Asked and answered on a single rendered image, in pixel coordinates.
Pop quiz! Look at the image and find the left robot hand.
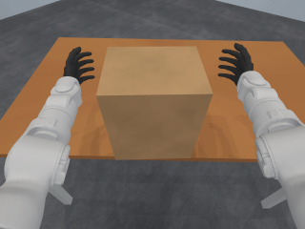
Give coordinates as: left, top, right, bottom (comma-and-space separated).
63, 47, 95, 85

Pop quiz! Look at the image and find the left robot upper arm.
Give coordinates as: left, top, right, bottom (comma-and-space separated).
0, 135, 71, 229

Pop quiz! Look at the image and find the robot left forearm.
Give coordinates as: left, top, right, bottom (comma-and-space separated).
4, 76, 83, 179

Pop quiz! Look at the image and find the right robot upper arm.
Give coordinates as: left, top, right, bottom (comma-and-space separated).
254, 125, 305, 229

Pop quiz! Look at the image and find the right robot hand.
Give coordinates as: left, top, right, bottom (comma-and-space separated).
218, 43, 254, 86

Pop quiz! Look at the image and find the carton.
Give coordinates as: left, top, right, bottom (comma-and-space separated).
96, 46, 214, 160

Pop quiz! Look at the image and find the robot right forearm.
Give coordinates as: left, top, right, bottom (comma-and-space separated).
236, 71, 305, 137

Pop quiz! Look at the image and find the table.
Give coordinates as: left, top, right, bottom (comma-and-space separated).
0, 37, 305, 209

